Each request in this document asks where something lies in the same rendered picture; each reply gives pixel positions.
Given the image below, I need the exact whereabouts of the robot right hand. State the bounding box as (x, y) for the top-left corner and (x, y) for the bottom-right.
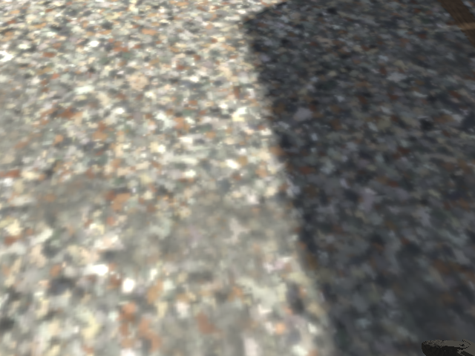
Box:
(422, 339), (475, 356)

